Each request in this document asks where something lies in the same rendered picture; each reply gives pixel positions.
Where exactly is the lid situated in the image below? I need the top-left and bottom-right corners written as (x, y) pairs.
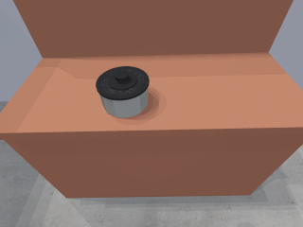
top-left (96, 66), bottom-right (150, 101)

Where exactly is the knob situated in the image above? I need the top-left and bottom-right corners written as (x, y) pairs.
top-left (115, 70), bottom-right (129, 82)

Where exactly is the table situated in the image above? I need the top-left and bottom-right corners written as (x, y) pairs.
top-left (0, 0), bottom-right (303, 199)

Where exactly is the pot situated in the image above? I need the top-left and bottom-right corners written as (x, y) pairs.
top-left (99, 89), bottom-right (148, 118)

